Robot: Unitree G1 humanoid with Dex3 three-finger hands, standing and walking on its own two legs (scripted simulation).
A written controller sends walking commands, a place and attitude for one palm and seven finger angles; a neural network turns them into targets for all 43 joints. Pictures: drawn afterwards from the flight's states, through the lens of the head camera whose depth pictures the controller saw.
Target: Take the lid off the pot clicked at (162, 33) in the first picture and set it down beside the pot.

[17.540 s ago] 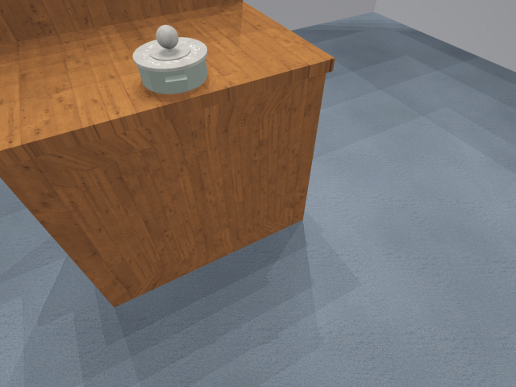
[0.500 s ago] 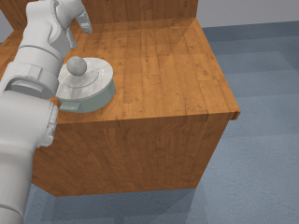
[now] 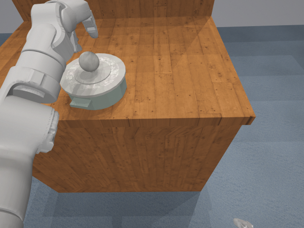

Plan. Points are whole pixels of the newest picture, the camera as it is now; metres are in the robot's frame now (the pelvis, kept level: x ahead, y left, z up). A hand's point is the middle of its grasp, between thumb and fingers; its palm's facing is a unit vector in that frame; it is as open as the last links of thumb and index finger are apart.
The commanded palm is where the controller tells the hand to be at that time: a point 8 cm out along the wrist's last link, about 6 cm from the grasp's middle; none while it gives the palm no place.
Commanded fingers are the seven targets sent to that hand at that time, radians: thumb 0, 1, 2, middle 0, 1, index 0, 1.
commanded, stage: lower the open fingers around the knob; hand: left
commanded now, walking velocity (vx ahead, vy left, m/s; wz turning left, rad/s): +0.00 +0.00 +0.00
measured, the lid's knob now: (89, 61) +0.52 +0.16 +0.17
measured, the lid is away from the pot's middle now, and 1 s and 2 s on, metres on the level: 0.00 0.00 0.00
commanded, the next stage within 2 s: close the fingers and squeeze the knob in 1.34 s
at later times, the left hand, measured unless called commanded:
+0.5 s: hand (84, 48) +0.49 +0.15 +0.23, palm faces -0.30 -0.09 -0.95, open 10.0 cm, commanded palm +0.47 +0.16 +0.29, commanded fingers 0.00 -0.41 1.74 -0.89 -0.08 -0.89 -0.08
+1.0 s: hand (85, 61) +0.49 +0.16 +0.19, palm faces -0.35 -0.06 -0.94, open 10.1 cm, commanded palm +0.48 +0.16 +0.25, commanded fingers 0.00 -0.41 1.74 -0.89 -0.08 -0.89 -0.08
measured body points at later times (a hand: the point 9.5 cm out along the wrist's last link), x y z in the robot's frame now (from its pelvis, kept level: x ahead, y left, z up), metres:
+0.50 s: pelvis +0.01 +0.00 +0.00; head +0.04 -0.03 +0.45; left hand +0.51 +0.16 +0.28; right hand +0.09 -0.25 -0.14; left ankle -0.03 +0.09 -0.74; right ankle -0.01 -0.13 -0.74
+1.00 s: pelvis +0.00 +0.00 +0.00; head +0.04 -0.02 +0.45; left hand +0.50 +0.16 +0.25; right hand +0.07 -0.27 -0.14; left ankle -0.03 +0.09 -0.74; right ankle -0.01 -0.13 -0.74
